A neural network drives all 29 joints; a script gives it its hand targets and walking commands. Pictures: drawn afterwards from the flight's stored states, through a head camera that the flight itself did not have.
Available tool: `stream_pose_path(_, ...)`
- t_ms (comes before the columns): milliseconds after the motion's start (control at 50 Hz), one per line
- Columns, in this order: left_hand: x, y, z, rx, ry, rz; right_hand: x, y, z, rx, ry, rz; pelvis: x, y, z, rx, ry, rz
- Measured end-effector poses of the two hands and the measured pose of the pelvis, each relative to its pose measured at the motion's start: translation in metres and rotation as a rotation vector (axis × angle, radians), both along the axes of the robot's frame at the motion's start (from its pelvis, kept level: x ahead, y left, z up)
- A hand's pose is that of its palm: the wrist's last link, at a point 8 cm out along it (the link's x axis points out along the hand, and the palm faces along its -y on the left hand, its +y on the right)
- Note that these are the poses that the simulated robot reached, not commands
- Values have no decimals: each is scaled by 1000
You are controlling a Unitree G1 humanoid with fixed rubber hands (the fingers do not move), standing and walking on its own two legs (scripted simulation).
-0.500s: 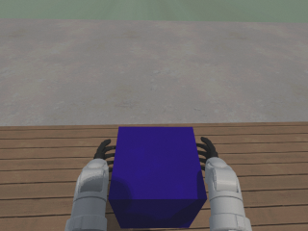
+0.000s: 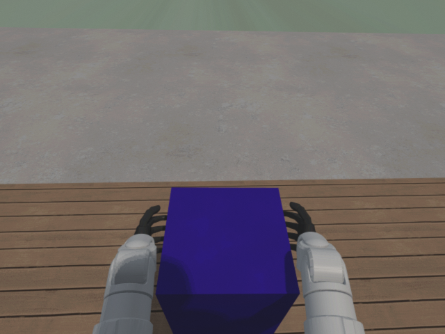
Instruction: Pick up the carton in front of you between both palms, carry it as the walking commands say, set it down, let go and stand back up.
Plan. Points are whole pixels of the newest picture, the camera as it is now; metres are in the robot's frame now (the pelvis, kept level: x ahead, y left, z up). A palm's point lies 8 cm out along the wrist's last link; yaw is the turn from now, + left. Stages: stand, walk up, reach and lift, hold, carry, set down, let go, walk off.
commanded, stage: hold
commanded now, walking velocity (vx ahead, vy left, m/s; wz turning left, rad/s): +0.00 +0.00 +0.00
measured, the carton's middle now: (224, 264) +0.29 +0.00 -0.03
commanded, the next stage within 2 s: carry in 0.26 s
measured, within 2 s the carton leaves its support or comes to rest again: neither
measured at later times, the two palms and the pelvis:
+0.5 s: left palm (158, 225) +0.31 +0.13 +0.06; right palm (316, 227) +0.31 -0.17 +0.06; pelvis +0.03 -0.02 -0.01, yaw -1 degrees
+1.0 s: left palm (184, 145) +0.54 +0.10 +0.08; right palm (306, 150) +0.53 -0.20 +0.09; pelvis +0.26 -0.04 -0.01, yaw -2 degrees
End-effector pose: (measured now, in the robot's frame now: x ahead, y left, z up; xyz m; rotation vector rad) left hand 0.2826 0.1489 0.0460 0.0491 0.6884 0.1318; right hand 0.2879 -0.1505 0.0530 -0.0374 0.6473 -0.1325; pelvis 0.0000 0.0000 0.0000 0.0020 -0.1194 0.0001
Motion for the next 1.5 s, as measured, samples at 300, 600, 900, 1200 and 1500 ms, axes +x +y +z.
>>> stream_pose_path(300,0,0,0,-2,-9,3,0,0,0,6,-7,-4,-3,0,-3,1,41,-8)
stream_pose_path(600,52,-25,26,-33,0,36,53,-26,22,62,3,-29,60,-21,-3,21,201,11)
stream_pose_path(900,188,-27,36,-81,62,12,170,-28,32,76,62,-105,201,-15,0,-7,222,-42)
stream_pose_path(1200,366,-71,16,-51,107,87,374,-71,9,111,114,-44,383,-76,-8,7,212,21)
stream_pose_path(1500,574,-61,29,-69,0,48,570,-61,25,78,2,-58,592,-58,-17,18,190,-21)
